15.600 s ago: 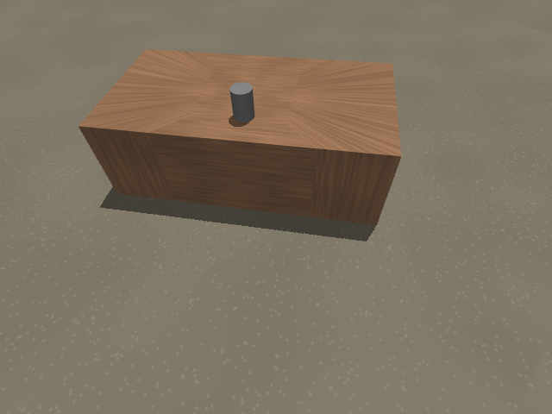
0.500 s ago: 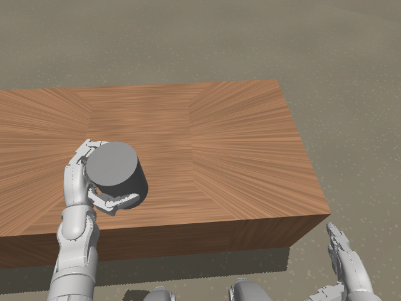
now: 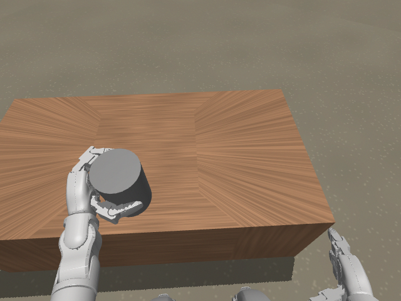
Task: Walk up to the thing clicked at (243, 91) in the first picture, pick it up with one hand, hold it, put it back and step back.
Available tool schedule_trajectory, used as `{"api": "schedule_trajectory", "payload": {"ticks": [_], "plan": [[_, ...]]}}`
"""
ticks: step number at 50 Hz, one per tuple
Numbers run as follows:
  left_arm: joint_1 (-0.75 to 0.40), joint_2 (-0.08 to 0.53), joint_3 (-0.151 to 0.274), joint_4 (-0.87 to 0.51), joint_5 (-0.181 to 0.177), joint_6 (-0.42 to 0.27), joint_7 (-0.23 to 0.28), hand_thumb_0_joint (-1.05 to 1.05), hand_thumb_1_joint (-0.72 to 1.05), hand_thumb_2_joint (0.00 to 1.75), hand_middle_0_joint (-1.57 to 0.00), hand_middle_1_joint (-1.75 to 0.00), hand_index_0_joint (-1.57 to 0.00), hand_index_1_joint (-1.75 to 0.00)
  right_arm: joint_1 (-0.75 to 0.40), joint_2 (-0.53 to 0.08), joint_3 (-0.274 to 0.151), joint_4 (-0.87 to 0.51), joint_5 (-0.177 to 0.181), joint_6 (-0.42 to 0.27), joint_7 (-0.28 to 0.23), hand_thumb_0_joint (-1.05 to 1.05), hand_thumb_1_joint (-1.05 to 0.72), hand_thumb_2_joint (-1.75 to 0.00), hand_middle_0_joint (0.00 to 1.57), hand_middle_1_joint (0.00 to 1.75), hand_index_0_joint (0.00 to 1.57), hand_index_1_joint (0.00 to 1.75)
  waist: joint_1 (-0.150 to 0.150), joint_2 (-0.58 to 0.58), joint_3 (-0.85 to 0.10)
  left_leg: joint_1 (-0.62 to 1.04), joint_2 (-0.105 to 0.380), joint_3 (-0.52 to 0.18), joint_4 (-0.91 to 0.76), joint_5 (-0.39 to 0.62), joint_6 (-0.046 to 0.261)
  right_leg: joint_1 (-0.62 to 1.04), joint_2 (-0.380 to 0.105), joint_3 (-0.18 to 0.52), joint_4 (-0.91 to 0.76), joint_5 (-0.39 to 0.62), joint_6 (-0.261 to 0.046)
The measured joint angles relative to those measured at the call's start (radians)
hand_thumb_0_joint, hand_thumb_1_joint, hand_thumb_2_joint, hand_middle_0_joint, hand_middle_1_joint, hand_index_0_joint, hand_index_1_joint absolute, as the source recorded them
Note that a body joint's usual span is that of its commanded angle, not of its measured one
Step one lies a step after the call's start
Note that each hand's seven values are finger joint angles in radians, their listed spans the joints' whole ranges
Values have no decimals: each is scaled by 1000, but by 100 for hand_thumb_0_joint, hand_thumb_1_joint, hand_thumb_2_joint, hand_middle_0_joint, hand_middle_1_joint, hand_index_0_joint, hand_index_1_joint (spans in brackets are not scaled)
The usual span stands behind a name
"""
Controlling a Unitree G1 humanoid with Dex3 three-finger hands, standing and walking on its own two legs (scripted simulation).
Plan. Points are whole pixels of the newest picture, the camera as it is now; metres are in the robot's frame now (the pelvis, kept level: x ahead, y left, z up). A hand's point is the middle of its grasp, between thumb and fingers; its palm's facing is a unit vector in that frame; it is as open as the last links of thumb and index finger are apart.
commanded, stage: hold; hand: left
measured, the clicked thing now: (124, 185) +0.34 +0.15 +0.05
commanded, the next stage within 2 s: none
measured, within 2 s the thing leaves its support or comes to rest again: neither
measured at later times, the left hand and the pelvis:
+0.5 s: hand (112, 182) +0.33 +0.17 +0.07, palm faces +0.12 -0.99 +0.00, open 11.9 cm; pelvis +0.00 +0.00 +0.01, yaw +0 degrees
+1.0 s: hand (112, 183) +0.33 +0.17 +0.07, palm faces +0.12 -0.99 -0.01, open 11.9 cm; pelvis +0.00 +0.00 +0.01, yaw +0 degrees
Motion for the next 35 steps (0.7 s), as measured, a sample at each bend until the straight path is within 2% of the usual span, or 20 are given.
{"api": "schedule_trajectory", "payload": {"ticks": [12, 20, 35], "plan": [[26, -4, -7, -51, -4, 34, 5, -1, -61, 88, -61, -104, -65, -107, -15, 4, 0, 51, 4, -10, -6, -1, 51, -5, 6, 5, 5, 5, 7, 6, 3, 37, 0, 0, -28, 10, 1, 38, 1, -1, -30, 11, 1], [18, -6, -6, -38, -6, 47, 8, -1, -61, 88, -61, -104, -65, -107, -27, 5, 0, 73, 5, -21, -10, -1, 51, -5, 6, 5, 5, 5, 8, 6, 9, 53, -2, 2, -42, 15, 2, 53, 0, 1, -43, 16, 2], [34, -11, -6, -28, -6, 8, 5, -1, -61, 88, -61, -104, -65, -107, -48, 2, -15, 127, 0, -37, -2, -1, 51, -6, 6, 5, 5, 5, 8, 4, 22, 51, -2, 3, -42, 16, 5, 54, -1, 2, -49, 20, 5]]}}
